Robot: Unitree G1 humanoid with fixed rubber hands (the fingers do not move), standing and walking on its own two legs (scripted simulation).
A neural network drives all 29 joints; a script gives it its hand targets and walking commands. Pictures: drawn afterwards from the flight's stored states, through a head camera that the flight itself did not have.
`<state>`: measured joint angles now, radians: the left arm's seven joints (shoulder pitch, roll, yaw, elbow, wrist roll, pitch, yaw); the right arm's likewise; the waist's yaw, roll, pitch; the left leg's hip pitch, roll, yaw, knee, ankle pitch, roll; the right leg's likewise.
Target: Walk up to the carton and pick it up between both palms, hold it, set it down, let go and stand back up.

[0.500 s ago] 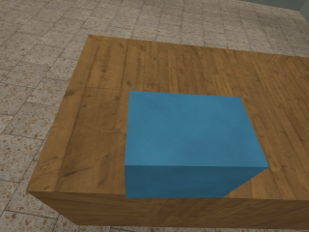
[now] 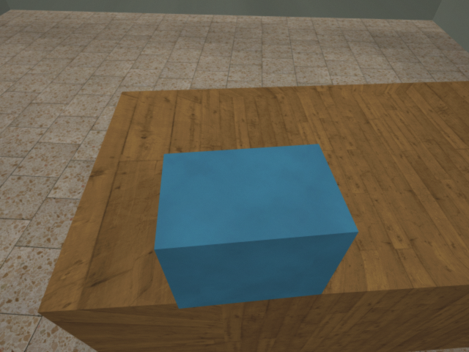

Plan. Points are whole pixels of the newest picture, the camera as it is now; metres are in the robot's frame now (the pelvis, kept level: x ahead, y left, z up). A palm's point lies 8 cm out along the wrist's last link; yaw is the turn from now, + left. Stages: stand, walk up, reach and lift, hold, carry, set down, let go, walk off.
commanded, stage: walk up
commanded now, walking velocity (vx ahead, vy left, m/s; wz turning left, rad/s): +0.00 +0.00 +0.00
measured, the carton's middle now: (247, 228) +0.34 -0.02 +0.01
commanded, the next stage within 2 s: none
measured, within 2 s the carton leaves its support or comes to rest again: neither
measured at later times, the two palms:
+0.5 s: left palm out of the picture -0.04 +0.16 -0.15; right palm out of the picture -0.02 -0.22 -0.16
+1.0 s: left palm out of the picture -0.03 +0.14 -0.15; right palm out of the picture -0.02 -0.24 -0.16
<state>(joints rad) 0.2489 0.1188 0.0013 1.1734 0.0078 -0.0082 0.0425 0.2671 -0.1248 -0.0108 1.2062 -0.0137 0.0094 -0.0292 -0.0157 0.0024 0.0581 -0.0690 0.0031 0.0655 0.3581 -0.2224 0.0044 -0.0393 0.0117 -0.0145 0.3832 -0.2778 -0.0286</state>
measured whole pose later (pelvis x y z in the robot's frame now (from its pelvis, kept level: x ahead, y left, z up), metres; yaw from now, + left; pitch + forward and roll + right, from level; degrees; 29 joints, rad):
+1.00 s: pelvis +0.01 -0.05 +0.00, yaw +0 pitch -2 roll +0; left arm 0.33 0.07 -0.01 1.17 0.00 -0.03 0.05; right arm 0.26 -0.09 0.00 1.23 0.00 0.01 -0.05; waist 0.00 0.01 0.05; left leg -0.11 0.09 0.03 0.43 -0.27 -0.07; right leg -0.05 0.10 -0.04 0.37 -0.29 -0.10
